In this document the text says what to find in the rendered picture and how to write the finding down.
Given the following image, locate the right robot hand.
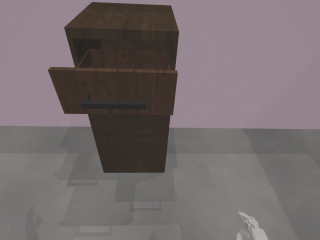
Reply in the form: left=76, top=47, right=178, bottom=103
left=236, top=211, right=269, bottom=240

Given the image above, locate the drawer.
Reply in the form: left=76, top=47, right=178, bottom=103
left=48, top=49, right=178, bottom=116

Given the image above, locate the cabinet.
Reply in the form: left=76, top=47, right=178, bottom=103
left=64, top=2, right=179, bottom=173

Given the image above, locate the handle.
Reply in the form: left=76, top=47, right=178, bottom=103
left=80, top=93, right=147, bottom=110

